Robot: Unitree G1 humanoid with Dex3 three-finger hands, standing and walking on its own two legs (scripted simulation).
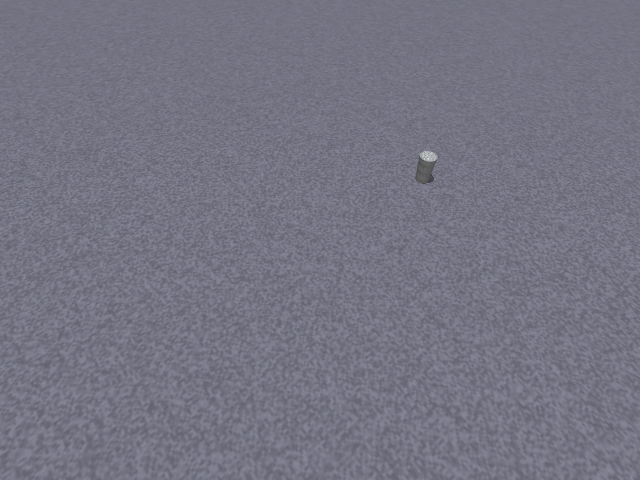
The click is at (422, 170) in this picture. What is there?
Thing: tapered cup
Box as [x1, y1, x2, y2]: [415, 151, 436, 183]
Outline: 430,151 423,151 420,153 415,178 417,181 422,183 427,181 436,160 436,155
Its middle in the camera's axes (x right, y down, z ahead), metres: +0.51 -0.31 +1.85
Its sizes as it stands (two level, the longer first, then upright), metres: 0.081 0.081 0.141
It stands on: the floor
